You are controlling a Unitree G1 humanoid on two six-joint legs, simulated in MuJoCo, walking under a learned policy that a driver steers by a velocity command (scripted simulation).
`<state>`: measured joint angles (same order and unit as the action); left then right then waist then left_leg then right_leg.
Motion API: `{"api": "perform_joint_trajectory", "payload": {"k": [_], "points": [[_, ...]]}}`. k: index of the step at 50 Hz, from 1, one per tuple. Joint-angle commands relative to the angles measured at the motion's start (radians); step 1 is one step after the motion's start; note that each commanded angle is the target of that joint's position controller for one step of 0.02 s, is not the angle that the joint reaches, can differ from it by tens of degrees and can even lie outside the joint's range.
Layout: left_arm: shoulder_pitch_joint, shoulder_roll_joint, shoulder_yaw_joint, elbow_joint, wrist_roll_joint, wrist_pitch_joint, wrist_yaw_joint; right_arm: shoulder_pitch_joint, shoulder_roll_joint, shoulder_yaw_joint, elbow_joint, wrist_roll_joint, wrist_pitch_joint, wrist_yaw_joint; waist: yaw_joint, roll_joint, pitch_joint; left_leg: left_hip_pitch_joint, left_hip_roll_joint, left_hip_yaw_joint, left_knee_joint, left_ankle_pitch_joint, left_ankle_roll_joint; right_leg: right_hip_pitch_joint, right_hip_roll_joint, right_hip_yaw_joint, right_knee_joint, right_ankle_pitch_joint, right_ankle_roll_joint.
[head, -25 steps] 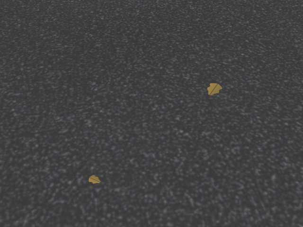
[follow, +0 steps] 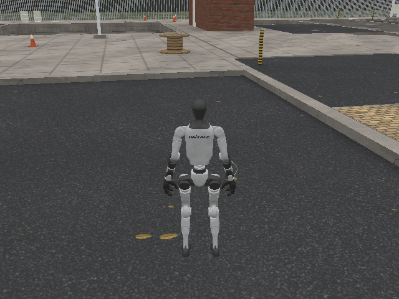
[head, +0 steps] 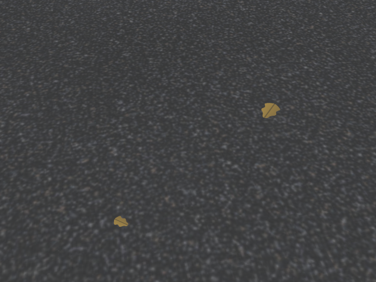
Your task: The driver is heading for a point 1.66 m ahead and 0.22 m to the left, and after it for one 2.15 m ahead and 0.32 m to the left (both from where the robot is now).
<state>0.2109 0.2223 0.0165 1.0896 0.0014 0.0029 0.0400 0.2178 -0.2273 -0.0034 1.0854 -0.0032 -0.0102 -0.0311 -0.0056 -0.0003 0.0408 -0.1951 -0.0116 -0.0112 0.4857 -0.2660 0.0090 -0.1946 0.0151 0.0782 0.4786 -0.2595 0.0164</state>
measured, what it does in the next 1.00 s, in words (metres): stands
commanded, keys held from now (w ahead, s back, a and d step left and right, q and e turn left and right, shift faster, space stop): no key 1.00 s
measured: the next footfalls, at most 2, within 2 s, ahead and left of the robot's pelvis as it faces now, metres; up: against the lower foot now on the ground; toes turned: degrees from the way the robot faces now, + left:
left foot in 1.76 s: +0.46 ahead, +0.09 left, +0.00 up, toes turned +2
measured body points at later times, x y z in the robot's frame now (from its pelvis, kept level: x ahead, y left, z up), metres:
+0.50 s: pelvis +0.00 +0.01 +0.00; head +0.01 +0.01 +0.45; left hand +0.01 +0.25 -0.16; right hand +0.01 -0.24 -0.15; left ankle +0.00 +0.11 -0.74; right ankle +0.00 -0.13 -0.74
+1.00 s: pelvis +0.00 +0.01 +0.00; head +0.02 +0.01 +0.45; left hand +0.00 +0.25 -0.16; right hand +0.00 -0.23 -0.15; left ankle +0.00 +0.11 -0.74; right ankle +0.00 -0.13 -0.74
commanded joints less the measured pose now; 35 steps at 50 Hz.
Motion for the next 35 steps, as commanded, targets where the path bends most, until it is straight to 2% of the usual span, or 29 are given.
{"api": "perform_joint_trajectory", "payload": {"k": [1,35], "points": [[0.034,0.102,0.015,-0.017,0.000,-0.006,0.004,0.040,-0.105,-0.016,-0.024,0.000,-0.007,-0.003,0.000,0.003,-0.002,-0.016,0.033,-0.029,-0.093,0.101,0.017,-0.015,-0.017,0.003,-0.071,0.138,-0.022],[0.113,0.058,0.009,0.015,-0.003,-0.006,0.013,0.131,-0.057,-0.019,-0.027,0.005,-0.009,-0.007,0.003,0.003,0.020,-0.023,0.030,-0.033,-0.097,0.107,0.028,-0.030,-0.018,-0.009,-0.067,0.128,-0.011]]}}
